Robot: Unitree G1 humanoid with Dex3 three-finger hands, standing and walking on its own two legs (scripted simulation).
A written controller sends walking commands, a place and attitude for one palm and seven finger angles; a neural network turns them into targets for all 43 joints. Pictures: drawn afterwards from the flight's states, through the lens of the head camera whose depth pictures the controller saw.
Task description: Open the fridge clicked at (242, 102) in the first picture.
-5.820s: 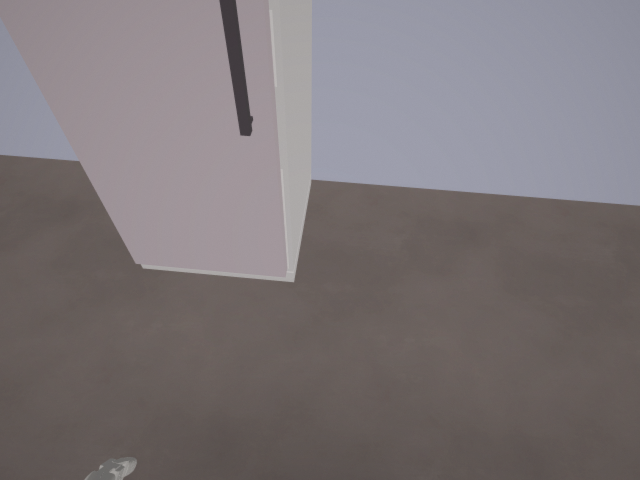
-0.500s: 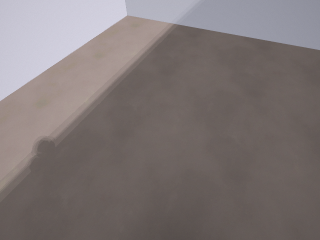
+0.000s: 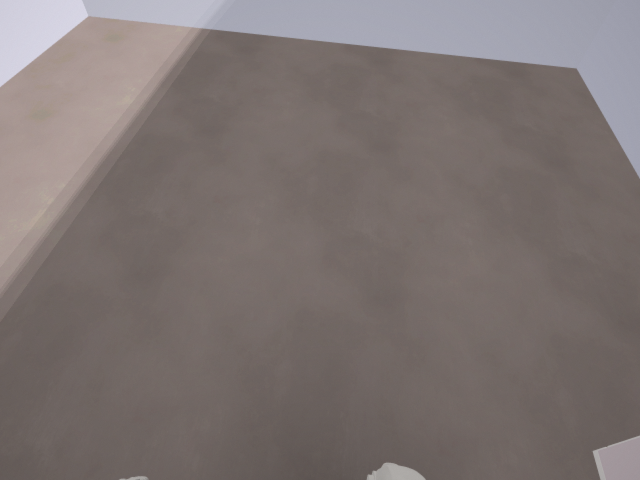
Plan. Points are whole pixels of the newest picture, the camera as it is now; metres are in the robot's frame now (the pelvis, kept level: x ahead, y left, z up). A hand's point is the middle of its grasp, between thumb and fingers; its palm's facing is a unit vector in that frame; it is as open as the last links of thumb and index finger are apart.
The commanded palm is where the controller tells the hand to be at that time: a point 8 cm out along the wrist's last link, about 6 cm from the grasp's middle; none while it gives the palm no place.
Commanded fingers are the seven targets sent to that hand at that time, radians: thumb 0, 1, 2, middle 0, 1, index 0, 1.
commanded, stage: turn to face it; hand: right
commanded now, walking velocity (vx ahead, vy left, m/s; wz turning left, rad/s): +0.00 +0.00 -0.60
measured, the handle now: out of the picture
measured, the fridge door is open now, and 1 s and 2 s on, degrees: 0 0 0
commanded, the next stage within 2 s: none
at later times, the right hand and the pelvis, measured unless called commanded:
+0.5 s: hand out of the picture +0.04 -0.25 -0.15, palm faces +0.31 +0.91 -0.28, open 7.4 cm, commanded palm none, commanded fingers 0.00 -0.90 -0.90 0.20 0.30 0.20 0.30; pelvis -0.01 -0.01 +0.00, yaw -17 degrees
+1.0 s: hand out of the picture -0.12 -0.24 -0.19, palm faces +0.61 +0.75 -0.25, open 7.4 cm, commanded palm none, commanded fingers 0.00 -0.90 -0.90 0.20 0.30 0.20 0.30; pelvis -0.03 -0.03 -0.01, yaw -36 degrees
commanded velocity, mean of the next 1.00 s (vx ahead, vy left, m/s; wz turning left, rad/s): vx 0.00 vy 0.00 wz -0.60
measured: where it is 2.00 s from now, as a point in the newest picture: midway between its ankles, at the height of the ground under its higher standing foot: outside the picture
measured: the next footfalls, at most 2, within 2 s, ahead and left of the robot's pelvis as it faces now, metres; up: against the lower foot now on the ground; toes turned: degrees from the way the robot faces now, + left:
right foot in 0.12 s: +0.03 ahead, -0.14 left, +0.00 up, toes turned -11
left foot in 0.54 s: +0.07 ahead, +0.10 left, +0.00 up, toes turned -16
